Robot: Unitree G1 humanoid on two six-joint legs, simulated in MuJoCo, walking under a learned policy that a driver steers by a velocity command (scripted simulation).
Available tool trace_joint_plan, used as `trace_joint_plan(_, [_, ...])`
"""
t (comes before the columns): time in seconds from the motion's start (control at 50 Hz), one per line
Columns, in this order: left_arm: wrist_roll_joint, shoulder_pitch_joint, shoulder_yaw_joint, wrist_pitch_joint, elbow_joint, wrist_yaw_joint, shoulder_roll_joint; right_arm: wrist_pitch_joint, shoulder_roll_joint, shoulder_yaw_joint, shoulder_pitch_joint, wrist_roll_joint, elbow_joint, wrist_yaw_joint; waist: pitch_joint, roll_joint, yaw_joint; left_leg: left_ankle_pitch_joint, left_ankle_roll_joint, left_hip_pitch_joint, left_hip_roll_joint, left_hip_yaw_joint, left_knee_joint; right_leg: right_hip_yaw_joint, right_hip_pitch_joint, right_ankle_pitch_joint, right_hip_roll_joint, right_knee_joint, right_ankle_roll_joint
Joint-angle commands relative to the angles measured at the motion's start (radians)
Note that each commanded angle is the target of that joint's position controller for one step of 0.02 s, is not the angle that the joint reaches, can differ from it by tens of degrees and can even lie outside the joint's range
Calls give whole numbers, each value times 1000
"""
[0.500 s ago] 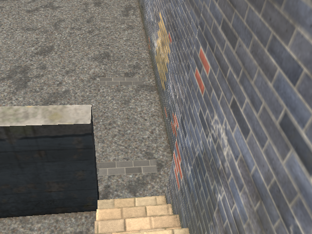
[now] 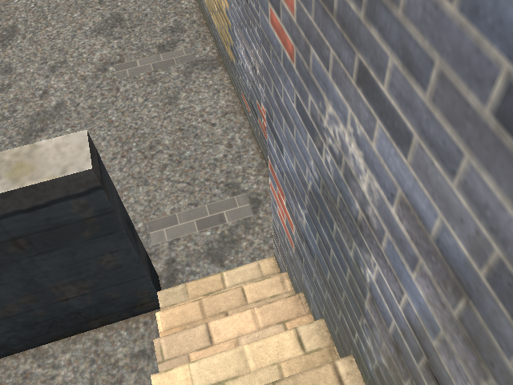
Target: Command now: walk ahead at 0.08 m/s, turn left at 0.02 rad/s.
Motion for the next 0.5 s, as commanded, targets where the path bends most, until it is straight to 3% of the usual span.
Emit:
trace_joint_plan(0.02, [6, -82, 46, -98, -72, 65, 217, 13, -149, -49, 97, -8, -35, -10, -272, -189, -57, 532, 1, 106, -12, -48, -207, 234, 81, 1087, -368, 59, -132])
trace_joint_plan(0.04, [2, -30, 39, -100, -67, 73, 171, 14, -144, -47, 68, -9, -33, 0, -236, -210, -21, 480, 1, 43, -13, -61, -236, 223, 112, 1036, -368, 70, -116])
trace_joint_plan(0.06, [-16, 28, 26, -89, -54, 80, 120, 23, -105, -36, 77, -19, -17, 16, -150, -159, -15, 572, 29, 46, -19, -25, -376, 137, 55, 843, -297, 91, -89])
trace_joint_plan(0.08, [-21, 50, 16, -91, -59, 89, 84, 30, -66, -23, 94, -38, -16, 31, -91, -211, -19, 700, 33, 104, -23, 22, -530, 63, -13, 735, -253, 135, -50])
trace_joint_plan(0.12, [-21, 83, 4, -79, -60, 97, 34, 25, -36, -9, 38, -33, -18, 51, -21, -212, 13, 747, 59, 192, 1, 116, -746, 3, -108, 564, -218, 205, -24])
trace_joint_plan(0.14, [-18, 112, 12, -70, -52, 101, 44, 20, -41, -12, 51, -18, -5, 63, -5, -203, 30, 793, 74, 208, 13, 164, -791, -3, -127, 503, -230, 263, -16])
trace_joint_plan(0.16, [-4, 97, 20, -56, -61, 90, 72, 26, -39, -14, 111, -6, 30, 61, -16, -192, 5, 717, 84, 338, -23, 241, -689, 16, -231, 516, -255, 331, -23])
trace_joint_plan(0.18, [-3, 57, 31, -43, -89, 76, 92, 32, -45, -20, 169, 5, 52, 54, -19, -191, -18, 650, 97, 390, -41, 297, -702, -11, -271, 545, -278, 414, -16])
trace_joint_plan(0.2, [5, -25, 48, -46, -124, 62, 134, 37, -86, -38, 259, -3, 102, 49, -51, -203, -70, 689, 99, 504, -48, 304, -561, 12, -366, 563, -316, 518, -20])
trace_joint_plan(0.22, [-22, -85, 63, -31, -128, 48, 157, 43, -92, -49, 408, 6, 113, 43, -75, -173, -179, 700, 131, 590, -61, 371, -889, -121, -332, 540, -239, 788, 32])
trace_joint_plan(0.24, [14, -184, 75, -37, -165, 46, 186, 38, -142, -71, 567, -23, 153, 26, -71, -1, -307, 935, 178, 812, -46, 372, -1039, -208, -463, 252, -88, 1207, 137])
trace_joint_plan(0.26, [39, -131, 50, -60, -222, 49, 50, 19, -202, -51, 514, -50, 168, 16, -36, 304, -169, 1673, 391, 992, 167, -5, -849, -147, -856, -537, 7, 1613, 221])
trace_joint_plan(0.28, [12, -82, 19, -79, -282, 30, -5, 6, -206, -29, 420, -73, 157, 27, -170, 316, -66, 1778, 532, 1112, 302, -224, -665, 37, -1018, -550, -57, 1572, 224])
trace_joint_plan(0.3, [-3, -133, 28, -77, -274, 34, 44, 0, -132, -12, 416, -79, 121, 25, -172, 67, -96, 1587, 551, 1060, 369, -195, -679, 59, -1081, -486, -113, 1593, 234])
trace_joint_plan(0.32, [6, -153, 20, -57, -285, 50, 50, -1, -167, -18, 360, -69, 100, 14, -182, -147, -70, 1304, 524, 910, 358, -181, -696, 88, -1021, -364, -144, 1454, 217])
trace_joint_plan(0.34, [22, -132, 12, -35, -294, 70, 21, 2, -251, -37, 234, -48, 65, 2, -195, -194, -2, 1262, 523, 753, 356, -177, -701, 83, -941, -318, -146, 1427, 222])
trace_joint_plan(0.36, [3, -116, 33, -16, -304, 72, 63, -5, -212, -25, 255, -38, 80, -16, -154, -178, 4, 1049, 495, 649, 322, -154, -689, 125, -966, -184, -122, 1323, 241])
trace_joint_plan(0.38, [-22, -41, 36, -1, -310, 70, 66, 4, -227, -14, 206, -66, 76, -19, -201, -109, 49, 916, 493, 527, 341, -174, -716, 134, -882, -65, -123, 1328, 248])
trace_joint_plan(0.4, [-46, -20, 29, 20, -333, 59, 61, 12, -248, -8, 110, -53, 29, -38, -171, -7, 69, 510, 429, 362, 331, -247, -791, 216, -744, 111, -164, 1110, 242])
trace_joint_plan(0.42, [-17, -118, 34, 39, -370, 56, 100, 27, -188, 15, -9, -28, -15, -58, -94, -129, 75, 337, 354, 173, 194, -156, -769, 168, -566, 398, -160, 789, 226])
trace_joint_plan(0.44, [19, -171, 32, 44, -389, 46, 87, 41, -120, 35, -49, -1, -29, -60, -92, -191, 61, 288, 321, 28, 80, -43, -756, 61, -306, 529, -103, 445, 210])
trace_joint_plan(0.46, [32, -98, 41, 32, -351, 30, 81, 40, -134, 30, -16, -17, -18, -53, -153, -153, 63, 282, 318, -82, 52, -43, -767, 17, 11, 628, -47, 403, 221])
trace_joint_plan(0.48, [19, 5, 52, 22, -321, 19, 74, 45, -168, 18, 33, -16, 20, -47, -165, -33, 89, 273, 324, -90, 64, -58, -816, -5, 185, 587, -26, 395, 244])
trace_joint_plan(0.5, [11, 60, 58, 16, -327, 9, 91, 51, -178, 13, 16, -11, 36, -45, -151, 86, 137, 336, 313, -55, 64, -70, -825, -15, 276, 545, -30, 359, 250])
Next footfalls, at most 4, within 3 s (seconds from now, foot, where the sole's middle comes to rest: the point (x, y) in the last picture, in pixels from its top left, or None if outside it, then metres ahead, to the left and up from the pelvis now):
0.24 left None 0.15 0.17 -0.96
0.56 right None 0.28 -0.07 -0.96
0.86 left None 0.16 0.18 -0.96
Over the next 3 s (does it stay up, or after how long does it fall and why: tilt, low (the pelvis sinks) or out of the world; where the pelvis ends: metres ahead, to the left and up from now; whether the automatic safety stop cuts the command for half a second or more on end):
stays up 0.27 0.05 -0.20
